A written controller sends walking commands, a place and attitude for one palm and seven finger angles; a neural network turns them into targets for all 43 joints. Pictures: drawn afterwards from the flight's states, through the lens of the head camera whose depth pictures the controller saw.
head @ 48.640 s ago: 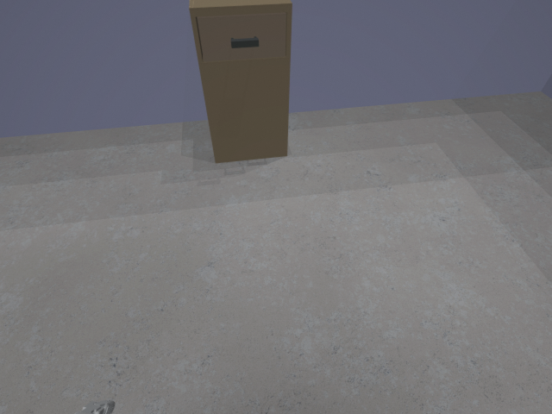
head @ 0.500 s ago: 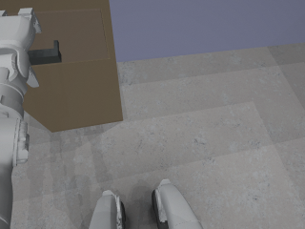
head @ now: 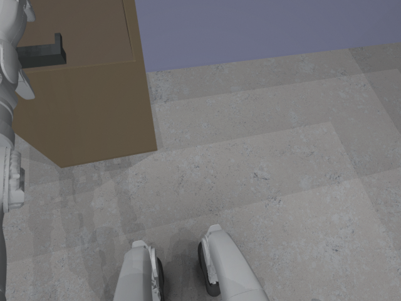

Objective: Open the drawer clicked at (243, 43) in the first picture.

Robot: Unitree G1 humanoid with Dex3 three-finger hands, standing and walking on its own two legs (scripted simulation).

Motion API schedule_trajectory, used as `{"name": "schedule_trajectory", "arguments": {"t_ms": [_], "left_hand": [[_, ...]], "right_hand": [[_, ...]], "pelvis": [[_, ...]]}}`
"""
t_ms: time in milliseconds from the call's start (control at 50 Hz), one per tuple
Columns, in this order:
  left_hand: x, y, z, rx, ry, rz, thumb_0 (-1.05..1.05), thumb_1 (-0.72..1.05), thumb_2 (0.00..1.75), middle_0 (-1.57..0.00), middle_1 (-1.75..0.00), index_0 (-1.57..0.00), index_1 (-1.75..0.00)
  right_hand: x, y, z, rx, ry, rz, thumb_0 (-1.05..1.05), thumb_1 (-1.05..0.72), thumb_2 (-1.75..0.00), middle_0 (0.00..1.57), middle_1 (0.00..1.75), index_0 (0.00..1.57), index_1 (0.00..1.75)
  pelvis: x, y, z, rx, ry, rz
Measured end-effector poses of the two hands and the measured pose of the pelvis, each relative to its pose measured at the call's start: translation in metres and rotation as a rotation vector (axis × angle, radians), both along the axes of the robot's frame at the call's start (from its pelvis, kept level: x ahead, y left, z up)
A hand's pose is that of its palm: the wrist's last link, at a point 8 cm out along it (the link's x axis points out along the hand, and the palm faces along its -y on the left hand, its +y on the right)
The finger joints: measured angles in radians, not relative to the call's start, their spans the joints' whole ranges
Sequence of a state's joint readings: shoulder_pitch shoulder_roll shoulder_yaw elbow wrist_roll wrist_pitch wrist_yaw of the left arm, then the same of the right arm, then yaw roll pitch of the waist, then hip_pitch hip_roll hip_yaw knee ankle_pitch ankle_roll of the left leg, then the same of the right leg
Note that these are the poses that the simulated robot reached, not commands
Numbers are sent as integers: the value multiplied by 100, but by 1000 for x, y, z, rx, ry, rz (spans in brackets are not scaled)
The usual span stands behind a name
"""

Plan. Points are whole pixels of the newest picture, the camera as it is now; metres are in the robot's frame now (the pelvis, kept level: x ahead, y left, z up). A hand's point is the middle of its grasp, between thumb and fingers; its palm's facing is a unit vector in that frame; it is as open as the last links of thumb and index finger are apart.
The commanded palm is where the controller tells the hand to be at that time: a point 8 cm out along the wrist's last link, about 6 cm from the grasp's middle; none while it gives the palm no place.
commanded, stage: lower the fingers behind the handle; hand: left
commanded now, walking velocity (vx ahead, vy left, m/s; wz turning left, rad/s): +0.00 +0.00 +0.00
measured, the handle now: (30, 48) +0.63 +0.24 +0.04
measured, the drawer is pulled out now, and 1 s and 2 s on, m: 0.00 0.00 0.00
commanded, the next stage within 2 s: lift the fingers back up to retry in 0.40 s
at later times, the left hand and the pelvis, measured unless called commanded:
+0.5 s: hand (14, 62) +0.59 +0.26 +0.05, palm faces +0.00 +0.04 -1.00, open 13.5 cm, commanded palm +0.59 +0.25 +0.07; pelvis +0.01 +0.00 -0.01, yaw +0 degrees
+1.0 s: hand (10, 60) +0.58 +0.26 +0.06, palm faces -0.10 -0.03 -0.99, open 13.4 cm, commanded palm +0.59 +0.25 +0.14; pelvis +0.05 +0.00 +0.05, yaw +0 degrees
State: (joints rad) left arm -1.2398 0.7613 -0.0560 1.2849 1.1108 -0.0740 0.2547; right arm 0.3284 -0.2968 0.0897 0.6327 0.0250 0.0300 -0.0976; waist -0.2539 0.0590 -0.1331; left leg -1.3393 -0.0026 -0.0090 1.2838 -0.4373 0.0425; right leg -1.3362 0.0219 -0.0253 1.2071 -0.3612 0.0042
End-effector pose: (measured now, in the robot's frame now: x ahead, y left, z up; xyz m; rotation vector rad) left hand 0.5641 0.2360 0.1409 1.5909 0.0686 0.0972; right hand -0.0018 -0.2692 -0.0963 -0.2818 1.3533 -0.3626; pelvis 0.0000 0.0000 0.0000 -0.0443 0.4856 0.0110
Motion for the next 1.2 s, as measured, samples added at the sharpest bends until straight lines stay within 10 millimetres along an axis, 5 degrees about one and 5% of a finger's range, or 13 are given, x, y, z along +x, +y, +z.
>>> {"name": "schedule_trajectory", "arguments": {"t_ms": [80, 160, 280, 460, 740, 940, 1200], "left_hand": [[0, 1, -3, 16, 22, 2, 0, -49, 30, -32, -122, -27, -135], [-2, 12, -35, 35, 146, 38, 0, -49, 30, -32, -122, -28, -130], [2, 20, -34, 23, 63, -32, 0, -49, 30, -37, -138, -33, -124], [1, 18, -37, 18, 9, -11, 0, -49, 30, -38, -138, -37, -126], [1, 17, -30, -5, 113, 12, 0, -49, 30, -34, -127, -34, -121], [3, 22, -26, -44, 111, -21, 0, -49, 30, -34, -122, -39, -121], [4, 23, -11, -73, 118, -15, 0, -49, 30, -40, -122, -45, -123]], "right_hand": [[3, -1, -3, -4, -9, 0, 0, -91, -89, 20, 30, 21, 30], [6, -1, -4, -12, -19, -6, 0, -91, -89, 20, 30, 21, 30], [3, 0, -15, 2, 33, 16, 0, -91, -89, 20, 30, 20, 30], [11, 7, -19, 60, 78, 36, 0, -91, -89, 20, 30, 21, 30], [15, -4, 12, 21, 42, 9, 0, -91, -89, 20, 30, 20, 30], [13, -1, 41, 26, 132, -12, 0, -91, -89, 20, 30, 20, 30], [63, 2, 68, 38, 117, 0, 0, -91, -89, 20, 30, 20, 30]], "pelvis": [[-1, 0, -2, 0, 3, 0], [1, 1, -4, -2, 15, -5], [7, 0, -15, -9, 43, 0], [12, -3, -10, -12, 49, 10], [22, -6, 14, -12, 15, 5], [45, -3, 41, -15, 3, 4], [86, 4, 74, -15, -51, 9]]}}
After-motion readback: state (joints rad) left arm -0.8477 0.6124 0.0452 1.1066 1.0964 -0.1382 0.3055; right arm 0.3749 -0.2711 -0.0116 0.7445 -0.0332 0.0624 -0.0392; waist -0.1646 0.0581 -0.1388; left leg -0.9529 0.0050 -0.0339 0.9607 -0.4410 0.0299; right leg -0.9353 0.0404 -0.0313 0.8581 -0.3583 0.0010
